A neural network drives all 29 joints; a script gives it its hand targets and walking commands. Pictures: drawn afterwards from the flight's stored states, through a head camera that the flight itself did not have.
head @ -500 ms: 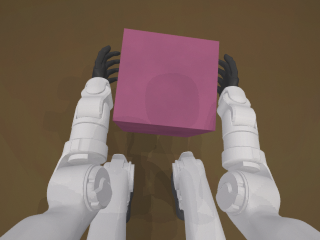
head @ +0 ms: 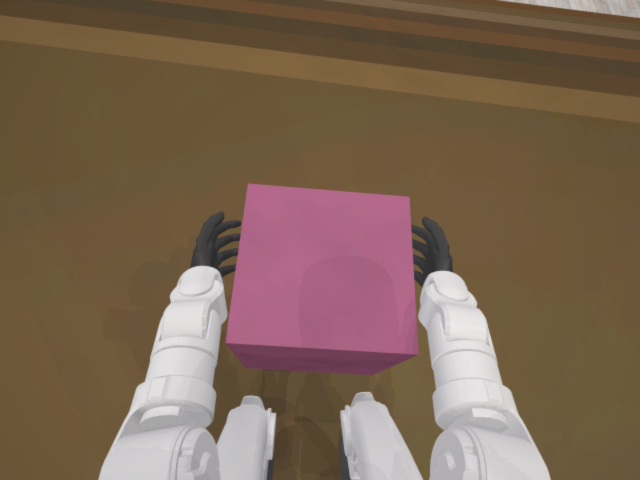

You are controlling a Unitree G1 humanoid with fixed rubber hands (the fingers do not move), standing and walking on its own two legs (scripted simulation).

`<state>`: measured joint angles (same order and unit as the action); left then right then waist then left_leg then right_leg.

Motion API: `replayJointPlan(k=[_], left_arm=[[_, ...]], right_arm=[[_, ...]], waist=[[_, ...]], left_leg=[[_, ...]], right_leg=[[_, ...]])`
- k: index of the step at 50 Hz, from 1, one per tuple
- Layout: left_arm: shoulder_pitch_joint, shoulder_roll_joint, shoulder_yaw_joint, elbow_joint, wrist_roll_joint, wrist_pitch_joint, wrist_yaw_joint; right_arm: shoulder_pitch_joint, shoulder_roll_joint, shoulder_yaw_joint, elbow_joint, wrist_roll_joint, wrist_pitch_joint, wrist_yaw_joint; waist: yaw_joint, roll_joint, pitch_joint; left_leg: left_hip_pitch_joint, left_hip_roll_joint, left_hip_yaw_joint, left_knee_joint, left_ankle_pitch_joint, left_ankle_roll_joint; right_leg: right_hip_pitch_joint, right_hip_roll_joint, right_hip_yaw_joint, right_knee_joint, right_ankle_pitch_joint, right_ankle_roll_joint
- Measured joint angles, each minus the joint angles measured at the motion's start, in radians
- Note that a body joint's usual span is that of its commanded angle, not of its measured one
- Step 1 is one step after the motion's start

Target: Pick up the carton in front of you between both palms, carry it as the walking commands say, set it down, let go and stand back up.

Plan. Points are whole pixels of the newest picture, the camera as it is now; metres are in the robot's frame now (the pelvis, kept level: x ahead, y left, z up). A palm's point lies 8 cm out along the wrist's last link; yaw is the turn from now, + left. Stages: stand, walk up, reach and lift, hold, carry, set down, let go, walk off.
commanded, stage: reach and lift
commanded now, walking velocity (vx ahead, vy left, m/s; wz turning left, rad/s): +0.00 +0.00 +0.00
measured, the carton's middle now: (318, 292) +0.38 -0.01 -0.10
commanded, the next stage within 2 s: hold in 1.62 s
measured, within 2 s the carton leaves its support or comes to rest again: neither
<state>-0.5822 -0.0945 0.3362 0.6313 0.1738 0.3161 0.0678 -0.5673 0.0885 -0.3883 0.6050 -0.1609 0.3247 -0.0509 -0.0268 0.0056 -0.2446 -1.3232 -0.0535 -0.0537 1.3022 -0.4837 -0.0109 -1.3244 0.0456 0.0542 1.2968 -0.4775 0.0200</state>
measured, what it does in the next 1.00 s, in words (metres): rises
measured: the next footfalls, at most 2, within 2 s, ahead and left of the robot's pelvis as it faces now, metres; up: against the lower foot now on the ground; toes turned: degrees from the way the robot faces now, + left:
none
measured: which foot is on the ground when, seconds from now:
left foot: down 0.00-1.00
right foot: down 0.00-1.00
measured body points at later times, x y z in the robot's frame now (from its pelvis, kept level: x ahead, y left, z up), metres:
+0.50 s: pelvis +0.04 +0.00 +0.12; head +0.05 +0.00 +0.57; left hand +0.36 +0.15 +0.11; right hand +0.36 -0.16 +0.11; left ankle +0.06 +0.12 -0.60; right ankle +0.06 -0.13 -0.60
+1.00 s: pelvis +0.03 +0.00 +0.13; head +0.01 +0.00 +0.58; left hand +0.34 +0.15 +0.16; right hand +0.35 -0.16 +0.16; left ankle +0.06 +0.12 -0.60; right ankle +0.06 -0.13 -0.60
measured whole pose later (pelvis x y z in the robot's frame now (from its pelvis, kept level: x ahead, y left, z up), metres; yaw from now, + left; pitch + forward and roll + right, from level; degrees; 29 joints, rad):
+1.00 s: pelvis +0.03 +0.00 +0.13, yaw +0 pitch -5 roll +0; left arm -0.35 -0.17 0.33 0.39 0.31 0.61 -0.02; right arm -0.36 0.17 -0.34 0.40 -0.31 0.60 0.02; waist 0.00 0.00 0.03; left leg -0.18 -0.03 -0.07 0.48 -0.22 0.00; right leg -0.18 0.03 0.07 0.48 -0.22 0.00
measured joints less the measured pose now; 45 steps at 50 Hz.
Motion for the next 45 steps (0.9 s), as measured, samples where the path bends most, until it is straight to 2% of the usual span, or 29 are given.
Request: replayJointPlan(k=[9, 16, 31, 38, 45], left_arm=[[0.125, -0.023, -0.021, -0.036, 0.008, -0.003, -0.007], [0.213, -0.038, -0.041, -0.081, 0.014, 0.027, -0.014], [0.323, -0.056, -0.077, -0.238, 0.056, 0.219, -0.044], [0.273, -0.069, -0.029, -0.213, 0.118, 0.284, -0.073], [0.242, -0.077, -0.011, -0.226, 0.133, 0.289, -0.082]], right_arm=[[0.113, 0.022, 0.029, -0.025, -0.016, -0.003, 0.009], [0.196, 0.037, 0.057, -0.066, -0.024, 0.028, 0.012], [0.294, 0.066, 0.106, -0.206, -0.070, 0.213, 0.028], [0.241, 0.080, 0.061, -0.176, -0.137, 0.273, 0.054], [0.213, 0.083, 0.044, -0.190, -0.148, 0.277, 0.064]], waist=[[0.006, -0.002, 0.035], [0.012, -0.004, 0.072], [0.025, -0.008, 0.161], [0.026, -0.007, 0.210], [0.027, -0.007, 0.258]], left_leg=[[0.289, 0.005, -0.007, -0.216, 0.049, 0.004], [0.529, 0.011, -0.010, -0.397, 0.099, 0.006], [1.036, 0.026, -0.014, -0.764, 0.221, 0.008], [1.130, 0.028, -0.015, -0.814, 0.248, 0.008], [1.135, 0.028, -0.016, -0.810, 0.256, 0.007]], right_leg=[[0.289, -0.007, 0.002, -0.214, 0.047, -0.006], [0.528, -0.011, 0.006, -0.394, 0.097, -0.010], [1.033, -0.019, 0.014, -0.759, 0.220, -0.016], [1.127, -0.020, 0.014, -0.809, 0.247, -0.017], [1.132, -0.020, 0.014, -0.806, 0.255, -0.017]])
